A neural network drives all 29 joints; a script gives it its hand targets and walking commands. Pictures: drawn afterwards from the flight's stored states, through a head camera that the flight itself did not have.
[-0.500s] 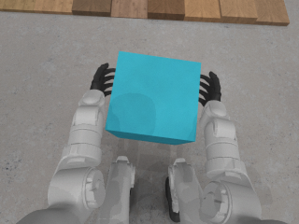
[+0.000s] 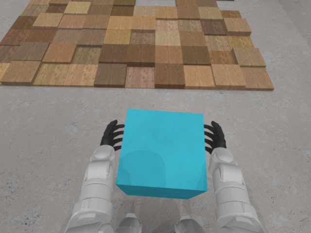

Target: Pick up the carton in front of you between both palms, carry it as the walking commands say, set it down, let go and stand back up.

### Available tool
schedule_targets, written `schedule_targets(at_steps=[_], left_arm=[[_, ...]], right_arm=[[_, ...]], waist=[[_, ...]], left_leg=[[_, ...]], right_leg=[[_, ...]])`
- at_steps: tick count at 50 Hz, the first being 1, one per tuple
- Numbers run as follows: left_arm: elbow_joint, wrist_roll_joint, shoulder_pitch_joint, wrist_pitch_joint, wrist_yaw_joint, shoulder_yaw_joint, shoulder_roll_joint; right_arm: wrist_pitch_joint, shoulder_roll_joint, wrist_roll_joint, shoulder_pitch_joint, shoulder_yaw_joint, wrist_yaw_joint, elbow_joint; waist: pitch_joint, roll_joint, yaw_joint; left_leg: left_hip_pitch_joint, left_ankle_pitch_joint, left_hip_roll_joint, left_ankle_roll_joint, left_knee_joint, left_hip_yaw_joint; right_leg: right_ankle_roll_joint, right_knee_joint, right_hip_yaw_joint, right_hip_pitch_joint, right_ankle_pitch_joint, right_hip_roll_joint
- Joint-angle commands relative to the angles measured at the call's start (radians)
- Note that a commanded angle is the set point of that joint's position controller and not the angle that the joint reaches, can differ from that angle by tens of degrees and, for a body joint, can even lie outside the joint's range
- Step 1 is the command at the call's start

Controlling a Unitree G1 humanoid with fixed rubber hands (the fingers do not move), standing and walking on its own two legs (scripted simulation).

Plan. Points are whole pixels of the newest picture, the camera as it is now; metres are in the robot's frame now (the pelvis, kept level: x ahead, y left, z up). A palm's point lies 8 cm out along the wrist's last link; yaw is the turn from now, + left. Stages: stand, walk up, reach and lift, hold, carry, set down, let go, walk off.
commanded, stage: reach and lift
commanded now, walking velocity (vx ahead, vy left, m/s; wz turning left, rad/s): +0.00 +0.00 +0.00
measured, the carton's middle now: (160, 158) +0.34 +0.00 -0.11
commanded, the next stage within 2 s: hold in 1.38 s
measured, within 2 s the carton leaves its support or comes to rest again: neither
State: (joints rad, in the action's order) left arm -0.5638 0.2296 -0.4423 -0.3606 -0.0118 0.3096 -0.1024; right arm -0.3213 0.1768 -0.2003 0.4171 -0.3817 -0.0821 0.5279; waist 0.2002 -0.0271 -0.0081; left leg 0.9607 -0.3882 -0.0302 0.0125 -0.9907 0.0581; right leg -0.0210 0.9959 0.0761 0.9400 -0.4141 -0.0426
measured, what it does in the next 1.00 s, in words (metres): rises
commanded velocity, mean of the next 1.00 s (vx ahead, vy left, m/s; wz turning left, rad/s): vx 0.00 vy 0.00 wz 0.00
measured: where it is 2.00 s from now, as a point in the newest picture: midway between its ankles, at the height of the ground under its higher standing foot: outside the picture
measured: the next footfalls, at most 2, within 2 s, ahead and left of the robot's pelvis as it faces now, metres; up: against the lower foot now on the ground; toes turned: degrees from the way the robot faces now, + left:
none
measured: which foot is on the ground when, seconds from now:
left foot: down 0.00-1.00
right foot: down 0.00-1.00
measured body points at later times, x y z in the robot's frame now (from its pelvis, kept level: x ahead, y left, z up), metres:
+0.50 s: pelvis +0.02 -0.01 +0.07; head -0.02 -0.01 +0.52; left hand +0.32 +0.15 +0.09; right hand +0.33 -0.15 +0.09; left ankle +0.04 +0.12 -0.67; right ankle +0.03 -0.13 -0.67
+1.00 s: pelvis +0.02 +0.00 +0.07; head -0.01 +0.00 +0.52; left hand +0.33 +0.15 +0.10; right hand +0.33 -0.15 +0.10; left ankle +0.04 +0.12 -0.67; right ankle +0.03 -0.13 -0.67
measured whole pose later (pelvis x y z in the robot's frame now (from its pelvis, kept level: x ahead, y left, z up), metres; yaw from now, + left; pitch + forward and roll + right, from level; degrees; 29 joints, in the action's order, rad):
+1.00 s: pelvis +0.02 +0.00 +0.07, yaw +0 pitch -4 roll +0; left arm -0.35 0.32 -0.32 -0.65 0.01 0.27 -0.17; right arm -0.61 0.18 -0.32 0.34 -0.31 0.00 0.39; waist -0.01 -0.01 0.01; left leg 0.14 -0.19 -0.02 0.01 -0.40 0.06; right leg -0.01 0.42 0.09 0.13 -0.21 -0.02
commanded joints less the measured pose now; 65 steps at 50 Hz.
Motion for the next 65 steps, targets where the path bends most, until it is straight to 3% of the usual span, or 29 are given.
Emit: schedule_targets(at_steps=[1,15,22,26,33,54,65], left_arm=[[0.021,-0.157,-0.484,0.018,0.227,-0.585,-1.037],[0.206,-0.191,-0.330,-0.136,0.245,-0.653,-1.006],[0.175,-0.148,-0.330,-0.214,0.261,-0.545,-0.978],[0.155,-0.132,-0.422,-0.212,0.278,-0.504,-0.981],[0.171,-0.138,-0.499,-0.208,0.284,-0.525,-1.010],[0.282,-0.170,-0.339,-0.262,0.258,-0.573,-0.998],[0.349,-0.191,-0.304,-0.288,0.253,-0.601,-0.973]], right_arm=[[-0.029,1.019,0.129,0.465,0.635,0.278,0.070],[-0.184,1.019,0.154,0.273,0.691,0.313,-0.056],[-0.262,0.973,0.107,0.288,0.591,0.331,-0.031],[-0.261,0.979,0.089,0.374,0.549,0.342,-0.015],[-0.252,0.998,0.099,0.452,0.565,0.352,-0.028],[-0.296,0.938,0.122,0.316,0.607,0.345,-0.148],[-0.328,0.933,0.145,0.273,0.644,0.335,-0.218]], waist=[[0.465,0.038,0.011],[0.205,0.019,0.015],[-0.017,0.010,0.014],[-0.037,0.008,0.014],[0.050,0.021,0.013],[0.059,0.032,0.011],[0.040,0.023,0.014]], left_leg=[[-0.487,0.324,-0.090,-0.016,0.190,0.018],[-0.819,0.427,-0.068,-0.013,0.500,0.016],[-0.846,0.251,-0.059,-0.019,0.603,0.001],[-0.842,0.174,-0.055,-0.024,0.604,-0.006],[-0.880,0.200,-0.055,-0.019,0.595,-0.005],[-0.984,0.409,-0.058,0.000,0.647,0.007],[-0.998,0.431,-0.065,-0.003,0.656,0.008]], right_leg=[[0.017,-0.204,-0.006,-0.303,0.289,-0.088],[0.007,-0.520,0.012,-0.712,0.443,-0.050],[0.018,-0.627,0.003,-0.738,0.265,-0.038],[0.026,-0.633,-0.003,-0.732,0.182,-0.032],[0.029,-0.620,-0.006,-0.759,0.204,-0.035],[0.019,-0.658,-0.007,-0.851,0.397,-0.053],[0.011,-0.670,0.000,-0.881,0.439,-0.052]])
